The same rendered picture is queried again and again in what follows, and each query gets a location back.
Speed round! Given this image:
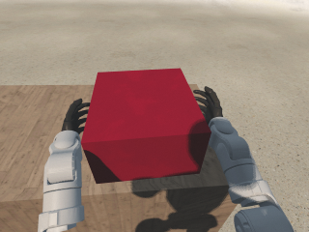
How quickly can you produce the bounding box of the carton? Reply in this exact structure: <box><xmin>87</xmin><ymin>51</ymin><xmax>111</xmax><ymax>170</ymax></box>
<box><xmin>81</xmin><ymin>68</ymin><xmax>211</xmax><ymax>184</ymax></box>

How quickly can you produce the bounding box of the robot right hand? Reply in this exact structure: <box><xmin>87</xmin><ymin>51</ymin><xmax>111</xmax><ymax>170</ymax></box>
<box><xmin>193</xmin><ymin>86</ymin><xmax>223</xmax><ymax>124</ymax></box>

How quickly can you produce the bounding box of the robot right upper arm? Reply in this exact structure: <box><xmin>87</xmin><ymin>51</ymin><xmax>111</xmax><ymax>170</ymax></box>
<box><xmin>234</xmin><ymin>205</ymin><xmax>293</xmax><ymax>232</ymax></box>

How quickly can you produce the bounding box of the robot left hand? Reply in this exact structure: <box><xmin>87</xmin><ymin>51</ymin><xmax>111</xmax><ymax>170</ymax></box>
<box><xmin>61</xmin><ymin>99</ymin><xmax>90</xmax><ymax>134</ymax></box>

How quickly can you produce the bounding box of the pedestal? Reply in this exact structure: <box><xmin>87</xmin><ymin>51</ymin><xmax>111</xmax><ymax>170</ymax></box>
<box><xmin>0</xmin><ymin>84</ymin><xmax>238</xmax><ymax>232</ymax></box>

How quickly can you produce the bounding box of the robot left forearm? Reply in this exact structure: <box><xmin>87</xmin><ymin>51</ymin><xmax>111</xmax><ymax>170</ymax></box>
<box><xmin>38</xmin><ymin>130</ymin><xmax>85</xmax><ymax>232</ymax></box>

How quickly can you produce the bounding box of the robot right forearm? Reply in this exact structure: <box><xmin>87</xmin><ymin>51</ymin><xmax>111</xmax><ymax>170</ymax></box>
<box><xmin>209</xmin><ymin>116</ymin><xmax>294</xmax><ymax>232</ymax></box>

